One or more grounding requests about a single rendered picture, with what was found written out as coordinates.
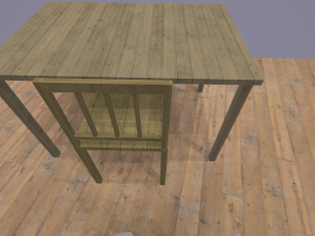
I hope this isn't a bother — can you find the chair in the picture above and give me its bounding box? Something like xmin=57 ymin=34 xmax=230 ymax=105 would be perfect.
xmin=32 ymin=78 xmax=173 ymax=186

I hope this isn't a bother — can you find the table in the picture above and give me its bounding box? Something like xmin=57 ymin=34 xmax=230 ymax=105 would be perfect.
xmin=0 ymin=1 xmax=264 ymax=161

